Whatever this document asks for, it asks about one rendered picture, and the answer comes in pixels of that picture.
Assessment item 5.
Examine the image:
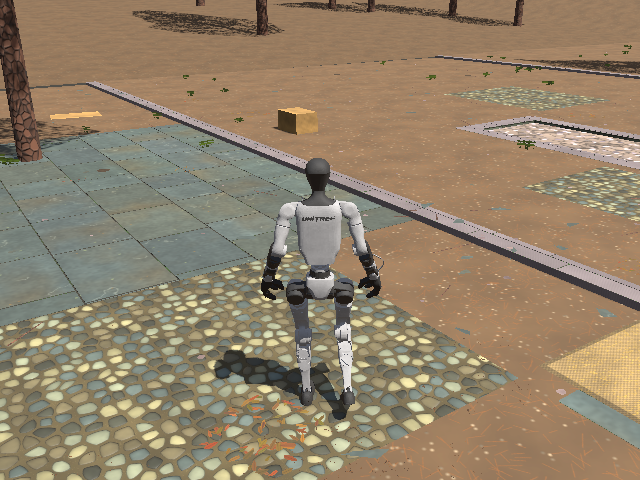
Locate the robot right upper arm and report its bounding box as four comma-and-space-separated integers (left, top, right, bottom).
339, 201, 369, 256

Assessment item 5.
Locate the robot left forearm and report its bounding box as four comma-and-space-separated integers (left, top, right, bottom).
262, 242, 281, 282

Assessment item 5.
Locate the robot left upper arm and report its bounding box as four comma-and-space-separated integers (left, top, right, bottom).
271, 202, 298, 258

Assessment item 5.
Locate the robot left hand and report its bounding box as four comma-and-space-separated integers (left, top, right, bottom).
261, 279, 284, 300

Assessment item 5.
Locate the robot right forearm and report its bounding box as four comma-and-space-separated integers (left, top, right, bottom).
359, 240, 379, 280

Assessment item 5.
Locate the left robot thigh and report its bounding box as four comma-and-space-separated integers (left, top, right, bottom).
286, 279, 312, 346

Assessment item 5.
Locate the right robot foot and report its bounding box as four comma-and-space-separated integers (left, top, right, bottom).
340, 388, 355, 405

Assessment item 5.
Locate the robot right hand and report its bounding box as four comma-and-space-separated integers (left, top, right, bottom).
358, 276, 382, 298

